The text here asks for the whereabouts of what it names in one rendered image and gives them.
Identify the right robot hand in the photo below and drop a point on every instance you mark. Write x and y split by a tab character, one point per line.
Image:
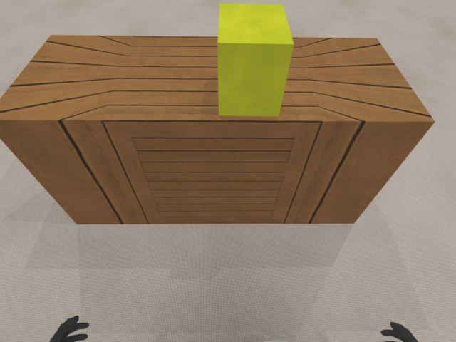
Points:
399	332

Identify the left robot hand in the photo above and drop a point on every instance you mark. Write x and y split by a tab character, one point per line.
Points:
69	326

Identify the carton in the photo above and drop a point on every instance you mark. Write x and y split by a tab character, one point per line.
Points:
254	53

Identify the pedestal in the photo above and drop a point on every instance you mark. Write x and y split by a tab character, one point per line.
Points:
126	130

